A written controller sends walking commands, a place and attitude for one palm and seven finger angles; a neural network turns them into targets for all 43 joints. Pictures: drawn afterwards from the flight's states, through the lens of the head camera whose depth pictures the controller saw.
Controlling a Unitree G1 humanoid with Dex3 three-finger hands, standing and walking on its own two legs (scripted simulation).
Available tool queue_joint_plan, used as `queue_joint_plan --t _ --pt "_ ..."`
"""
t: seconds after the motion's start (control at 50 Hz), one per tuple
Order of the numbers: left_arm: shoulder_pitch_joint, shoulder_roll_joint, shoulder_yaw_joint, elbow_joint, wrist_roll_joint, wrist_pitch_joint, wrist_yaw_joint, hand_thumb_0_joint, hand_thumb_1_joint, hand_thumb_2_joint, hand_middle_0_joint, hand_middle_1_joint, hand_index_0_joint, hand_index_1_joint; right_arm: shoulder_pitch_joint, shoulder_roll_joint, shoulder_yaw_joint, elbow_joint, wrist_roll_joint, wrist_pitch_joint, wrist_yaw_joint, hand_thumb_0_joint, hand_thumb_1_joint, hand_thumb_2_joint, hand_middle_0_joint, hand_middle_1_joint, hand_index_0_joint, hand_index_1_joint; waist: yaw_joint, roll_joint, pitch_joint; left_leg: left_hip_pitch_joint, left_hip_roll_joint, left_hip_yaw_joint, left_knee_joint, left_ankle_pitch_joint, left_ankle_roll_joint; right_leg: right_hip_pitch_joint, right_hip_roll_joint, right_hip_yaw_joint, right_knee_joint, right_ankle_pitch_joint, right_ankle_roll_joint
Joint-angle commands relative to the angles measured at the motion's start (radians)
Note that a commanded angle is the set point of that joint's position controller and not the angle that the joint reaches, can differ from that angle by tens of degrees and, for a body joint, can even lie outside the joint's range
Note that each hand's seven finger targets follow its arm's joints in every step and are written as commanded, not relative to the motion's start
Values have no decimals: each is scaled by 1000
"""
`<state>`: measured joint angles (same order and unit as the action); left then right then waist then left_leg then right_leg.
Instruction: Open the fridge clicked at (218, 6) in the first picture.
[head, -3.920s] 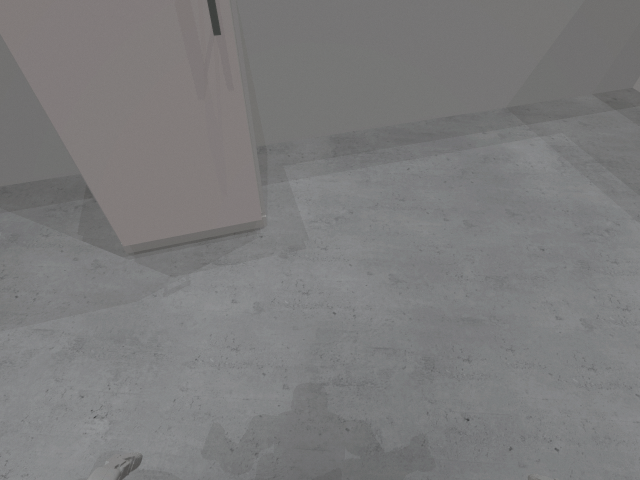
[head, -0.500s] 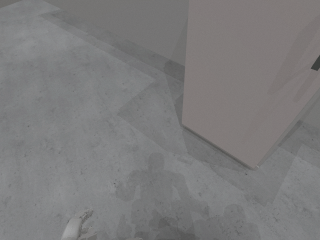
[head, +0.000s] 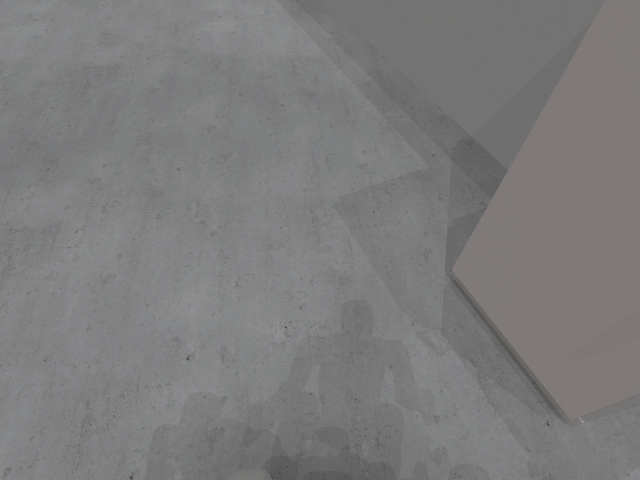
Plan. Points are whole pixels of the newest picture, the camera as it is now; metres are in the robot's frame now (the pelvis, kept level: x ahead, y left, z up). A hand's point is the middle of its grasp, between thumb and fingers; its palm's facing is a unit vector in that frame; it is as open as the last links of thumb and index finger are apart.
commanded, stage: walk to a spot facing it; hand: right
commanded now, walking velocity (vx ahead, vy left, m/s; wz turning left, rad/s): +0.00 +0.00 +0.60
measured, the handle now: out of the picture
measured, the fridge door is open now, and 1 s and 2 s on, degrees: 0 0 0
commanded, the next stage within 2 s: turn to face it in 1.12 s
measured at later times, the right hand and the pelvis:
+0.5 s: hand out of the picture +0.09 -0.15 -0.15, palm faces -0.15 +0.97 -0.21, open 7.4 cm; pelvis +0.02 +0.03 +0.01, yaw +14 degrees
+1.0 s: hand (428, 376) +0.30 -0.15 -0.16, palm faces -0.50 +0.84 -0.21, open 7.4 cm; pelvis +0.12 -0.01 +0.01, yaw +34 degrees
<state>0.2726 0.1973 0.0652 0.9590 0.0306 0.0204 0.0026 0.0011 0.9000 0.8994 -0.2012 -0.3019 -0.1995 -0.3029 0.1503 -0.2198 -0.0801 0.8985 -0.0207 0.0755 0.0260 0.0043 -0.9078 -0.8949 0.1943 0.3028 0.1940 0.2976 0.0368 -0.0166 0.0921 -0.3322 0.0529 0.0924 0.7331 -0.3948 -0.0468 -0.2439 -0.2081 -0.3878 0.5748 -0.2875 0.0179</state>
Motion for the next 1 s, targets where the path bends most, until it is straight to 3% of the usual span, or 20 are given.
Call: queue_joint_plan --t 0.0,0.02,0.04,0.08,0.12,0.16,0.24,0.34,0.5,0.54,0.58,0.6,0.62,0.64,0.66,0.68,0.72,0.78,0.84,0.98 --pt "0 98 27 -110 -16 -9 -4 0 900 900 -200 -300 -200 -300 148 -234 -46 -41 -14 -68 -30 0 -900 -900 200 300 200 300 -97 306 -191 370 263 -372 -417 462 132 -274 -31 96 307 -233 55" --pt "-61 89 13 -150 -11 3 1 0 900 900 -200 -300 -200 -300 181 -298 -58 -36 2 -62 -42 0 -900 -900 200 300 200 300 -120 353 -192 328 374 -510 -394 717 224 -387 52 224 499 -380 70" --pt "-61 105 19 -147 -16 12 8 0 900 900 -200 -300 -200 -300 168 -270 -54 -38 6 -57 -49 0 -900 -900 200 300 200 300 -104 244 -182 278 353 -428 -388 631 254 -379 39 316 578 -319 57" --pt "-77 114 22 -118 -10 20 11 0 900 900 -200 -300 -200 -300 54 -201 -44 -60 7 -60 -55 0 -900 -900 200 300 200 300 -60 239 -121 235 235 -371 -393 556 197 -400 44 356 616 -175 65" --pt "-61 123 27 -96 -5 22 8 0 900 900 -200 -300 -200 -300 19 -162 -24 -71 12 -69 -48 0 -900 -900 200 300 200 300 -33 176 -92 175 177 -302 -388 586 175 -357 52 360 602 -74 80" --pt "-30 123 26 -80 -2 23 6 0 900 900 -200 -300 -200 -300 24 -160 -25 -68 12 -75 -42 0 -900 -900 200 300 200 300 -25 148 -122 203 147 -288 -406 485 169 -335 64 356 569 -32 90" --pt "-91 142 26 -100 6 18 1 0 900 900 -200 -300 -200 -300 82 -173 -29 -50 11 -82 -31 0 -900 -900 200 300 200 300 -57 133 -88 202 150 -396 -482 151 190 -373 75 363 520 -22 97" --pt "-168 148 26 -133 4 -4 -8 0 900 900 -200 -300 -200 -300 143 -179 -31 -26 7 -100 -26 0 -900 -900 200 300 200 300 -82 131 -75 254 163 -499 -519 6 226 -415 85 381 427 -36 88" --pt "-242 119 14 -177 -10 -33 -7 0 900 900 -200 -300 -200 -300 202 -181 -28 7 0 -108 -28 0 -900 -900 200 300 200 300 -101 128 -73 239 150 -570 -481 149 250 -285 154 381 200 -102 55" --pt "-224 114 10 -176 -16 -42 -4 0 900 900 -200 -300 -200 -300 188 -186 -31 7 0 -104 -27 0 -900 -900 200 300 200 300 -91 150 -84 200 130 -565 -448 200 238 -188 179 372 105 -109 43" --pt "-143 115 8 -150 -19 -52 6 0 900 900 -200 -300 -200 -300 145 -184 -32 4 4 -99 -27 0 -900 -900 200 300 200 300 -45 137 -103 91 79 -533 -369 223 196 15 198 358 -64 -23 36" --pt "-56 140 11 -122 -21 -60 16 0 900 900 -200 -300 -200 -300 118 -166 -29 -5 8 -97 -25 0 -900 -900 200 300 200 300 -4 90 -127 -41 23 -480 -280 185 156 216 170 371 -172 35 26" --pt "43 218 26 -91 -15 -68 27 0 900 900 -200 -300 -200 -300 120 -106 -18 -20 17 -95 -17 0 -900 -900 200 300 200 300 37 -108 -188 -206 -89 -362 -94 53 107 415 -10 540 -258 -82 -7" --pt "105 307 43 -89 -7 -62 26 0 900 900 -200 -300 -200 -300 135 -68 -12 -33 20 -97 -9 0 -900 -900 200 300 200 300 49 -329 -185 -376 -156 -193 185 -213 48 440 -272 830 -358 -188 -90" --pt "66 299 39 -110 -14 -48 24 0 900 900 -200 -300 -200 -300 111 -115 -22 -32 6 -92 -6 0 -900 -900 200 300 200 300 43 -211 -105 -360 -67 -172 308 -191 36 282 -328 834 -384 -245 -142" --pt "-17 221 19 -127 -8 -46 22 0 900 900 -200 -300 -200 -300 143 -129 -33 -6 -4 -80 -4 0 -900 -900 200 300 200 300 -7 -146 -46 -316 -40 -165 364 -122 27 153 -262 740 -408 -250 -129" --pt "-84 165 -2 -134 -9 -54 27 0 900 900 -200 -300 -200 -300 146 -107 -37 20 -12 -66 14 0 -900 -900 200 300 200 300 -45 -118 22 -288 -9 -125 430 -7 15 59 -163 556 -402 -86 -91" --pt "-42 129 -10 -105 -12 -63 34 0 900 900 -200 -300 -200 -300 175 -67 -30 32 -8 -49 13 0 -900 -900 200 300 200 300 -61 -125 -25 -270 -7 -98 479 83 -9 111 -103 360 -320 369 -66" --pt "18 126 -7 -75 -15 -66 36 0 900 900 -200 -300 -200 -300 144 -51 -25 17 -6 -35 7 0 -900 -900 200 300 200 300 -53 -130 -57 -289 -2 -79 475 104 -23 172 -104 285 -264 596 -83" --pt "90 134 8 -31 -6 -52 34 0 900 900 -200 -300 -200 -300 -44 -35 -11 -47 -8 -23 9 0 -900 -900 200 300 200 300 -5 -148 -28 -300 22 -22 257 117 -23 237 -128 218 -218 655 -117"
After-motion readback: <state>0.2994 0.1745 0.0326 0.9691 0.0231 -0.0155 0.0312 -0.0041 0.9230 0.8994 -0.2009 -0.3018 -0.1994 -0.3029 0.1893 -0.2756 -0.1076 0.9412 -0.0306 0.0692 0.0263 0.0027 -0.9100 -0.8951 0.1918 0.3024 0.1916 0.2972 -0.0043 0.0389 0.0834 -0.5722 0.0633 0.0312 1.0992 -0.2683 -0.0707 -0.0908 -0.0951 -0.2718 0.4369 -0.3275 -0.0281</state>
